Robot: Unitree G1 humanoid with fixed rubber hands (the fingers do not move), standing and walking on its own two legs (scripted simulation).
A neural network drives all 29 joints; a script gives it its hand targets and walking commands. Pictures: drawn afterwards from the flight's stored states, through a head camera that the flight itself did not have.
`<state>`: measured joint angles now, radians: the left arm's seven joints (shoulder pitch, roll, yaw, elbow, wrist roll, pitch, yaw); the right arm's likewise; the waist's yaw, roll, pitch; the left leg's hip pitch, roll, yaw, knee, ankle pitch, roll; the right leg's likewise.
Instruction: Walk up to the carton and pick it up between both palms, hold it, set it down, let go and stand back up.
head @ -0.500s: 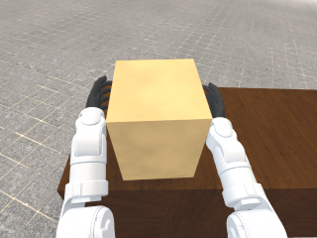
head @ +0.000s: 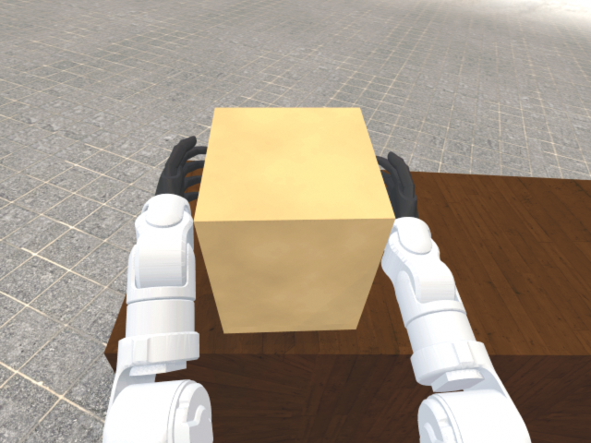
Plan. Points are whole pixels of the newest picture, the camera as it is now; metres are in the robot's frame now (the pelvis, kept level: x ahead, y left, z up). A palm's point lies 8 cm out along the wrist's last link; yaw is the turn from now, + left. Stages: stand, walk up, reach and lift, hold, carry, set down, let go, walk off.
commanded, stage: hold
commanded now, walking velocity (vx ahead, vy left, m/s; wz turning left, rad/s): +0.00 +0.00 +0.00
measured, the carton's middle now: (289, 224) +0.39 -0.01 +0.13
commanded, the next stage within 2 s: none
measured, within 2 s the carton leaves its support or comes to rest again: neither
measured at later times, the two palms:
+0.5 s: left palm (161, 191) +0.36 +0.15 +0.20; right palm (394, 199) +0.36 -0.14 +0.20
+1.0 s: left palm (157, 194) +0.35 +0.15 +0.21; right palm (396, 204) +0.35 -0.14 +0.20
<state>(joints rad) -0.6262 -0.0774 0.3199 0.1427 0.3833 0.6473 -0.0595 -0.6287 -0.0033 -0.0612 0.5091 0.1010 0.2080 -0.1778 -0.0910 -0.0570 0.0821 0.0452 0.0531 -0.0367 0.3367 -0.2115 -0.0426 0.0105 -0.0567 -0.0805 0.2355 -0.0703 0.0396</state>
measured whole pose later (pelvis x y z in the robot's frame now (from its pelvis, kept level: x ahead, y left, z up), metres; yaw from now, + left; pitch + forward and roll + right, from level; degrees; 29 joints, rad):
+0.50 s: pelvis +0.00 -0.01 +0.00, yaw +1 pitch -11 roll -1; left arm -0.65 -0.07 0.36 0.10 0.40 0.72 -0.09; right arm -0.69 -0.01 -0.04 0.52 0.13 0.27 -0.19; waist -0.08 -0.05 0.08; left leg 0.06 0.06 -0.05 0.32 -0.21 -0.05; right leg 0.03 -0.05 -0.09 0.24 -0.08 0.03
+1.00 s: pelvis +0.00 +0.00 +0.00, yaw +0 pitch -12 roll -1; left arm -0.63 -0.08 0.35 0.02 0.41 0.78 -0.10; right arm -0.66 0.00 -0.02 0.46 0.15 0.30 -0.20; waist -0.09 -0.06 0.08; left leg 0.08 0.06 -0.04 0.33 -0.21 -0.05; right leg 0.04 -0.05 -0.08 0.24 -0.07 0.04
